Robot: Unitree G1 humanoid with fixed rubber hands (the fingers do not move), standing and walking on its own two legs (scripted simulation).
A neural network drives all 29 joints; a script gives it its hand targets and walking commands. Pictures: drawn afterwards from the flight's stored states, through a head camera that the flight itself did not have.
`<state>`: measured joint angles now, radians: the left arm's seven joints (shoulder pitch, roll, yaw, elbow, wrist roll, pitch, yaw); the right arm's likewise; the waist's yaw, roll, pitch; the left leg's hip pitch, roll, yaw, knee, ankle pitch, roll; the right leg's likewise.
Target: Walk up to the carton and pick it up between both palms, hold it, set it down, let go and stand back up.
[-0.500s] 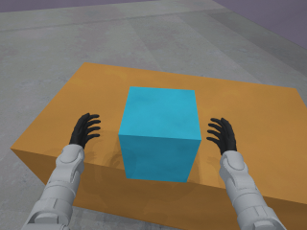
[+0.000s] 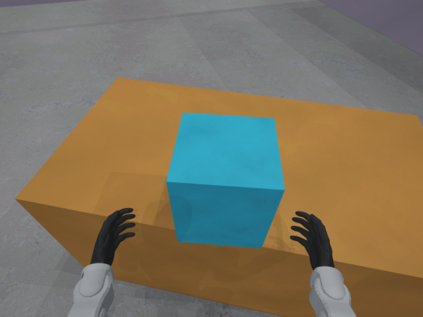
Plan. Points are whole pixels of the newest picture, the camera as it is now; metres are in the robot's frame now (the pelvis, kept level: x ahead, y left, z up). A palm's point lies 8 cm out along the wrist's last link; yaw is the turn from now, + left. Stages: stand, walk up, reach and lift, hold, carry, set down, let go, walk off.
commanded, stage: set down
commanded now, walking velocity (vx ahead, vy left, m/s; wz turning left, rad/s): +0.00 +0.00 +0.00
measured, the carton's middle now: (223, 183) +0.43 -0.02 -0.02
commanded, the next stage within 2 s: let go in 1.30 s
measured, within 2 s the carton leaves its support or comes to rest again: neither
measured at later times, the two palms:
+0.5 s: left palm (102, 278) +0.22 +0.22 -0.04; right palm (329, 279) +0.22 -0.22 -0.05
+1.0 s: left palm (97, 297) +0.19 +0.23 -0.06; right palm (335, 300) +0.18 -0.22 -0.06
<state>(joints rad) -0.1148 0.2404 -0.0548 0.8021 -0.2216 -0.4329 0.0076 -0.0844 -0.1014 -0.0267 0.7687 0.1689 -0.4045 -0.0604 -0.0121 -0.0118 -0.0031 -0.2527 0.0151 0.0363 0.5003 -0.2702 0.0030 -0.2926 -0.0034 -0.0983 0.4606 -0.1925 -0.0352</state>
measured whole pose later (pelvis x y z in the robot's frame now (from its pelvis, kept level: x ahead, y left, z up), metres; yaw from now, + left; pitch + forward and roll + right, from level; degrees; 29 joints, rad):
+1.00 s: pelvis +0.02 +0.00 +0.01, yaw -2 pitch -5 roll -1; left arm 0.18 0.23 -0.02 0.55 -0.05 -0.02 0.00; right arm 0.17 -0.17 -0.01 0.72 0.05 -0.26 0.00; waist 0.02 0.00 0.06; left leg -0.03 0.03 0.07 0.37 -0.26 0.00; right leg -0.09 0.02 -0.06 0.34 -0.17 -0.03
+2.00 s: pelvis +0.01 -0.01 +0.00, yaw -2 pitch -1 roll +0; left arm 0.25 0.21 0.02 0.63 0.05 0.01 -0.02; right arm 0.25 -0.23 -0.05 0.74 -0.03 0.02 0.03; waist 0.01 0.01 0.02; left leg -0.18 0.03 0.07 0.47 -0.28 0.00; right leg -0.24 0.02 -0.07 0.44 -0.20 -0.04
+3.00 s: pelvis +0.01 +0.02 +0.01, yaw -2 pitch -1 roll +0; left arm 0.39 0.14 -0.01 1.08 0.01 -0.01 0.03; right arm 0.36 -0.15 0.01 1.10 -0.01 -0.01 -0.03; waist 0.00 0.00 -0.01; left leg -0.11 -0.01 0.09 0.36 -0.24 0.04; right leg -0.19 -0.02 -0.04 0.37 -0.17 0.00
